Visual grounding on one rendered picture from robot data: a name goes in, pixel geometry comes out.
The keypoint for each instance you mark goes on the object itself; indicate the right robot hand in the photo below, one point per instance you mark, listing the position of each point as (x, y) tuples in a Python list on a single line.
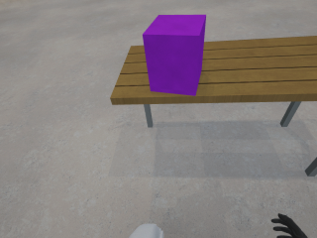
[(291, 228)]

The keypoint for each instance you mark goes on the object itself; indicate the carton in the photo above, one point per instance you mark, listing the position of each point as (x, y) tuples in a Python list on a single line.
[(174, 47)]

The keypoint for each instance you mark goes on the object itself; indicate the left robot thigh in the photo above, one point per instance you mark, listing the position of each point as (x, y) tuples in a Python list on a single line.
[(147, 230)]

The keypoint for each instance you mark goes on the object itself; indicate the table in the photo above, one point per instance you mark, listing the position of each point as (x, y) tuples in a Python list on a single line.
[(237, 71)]

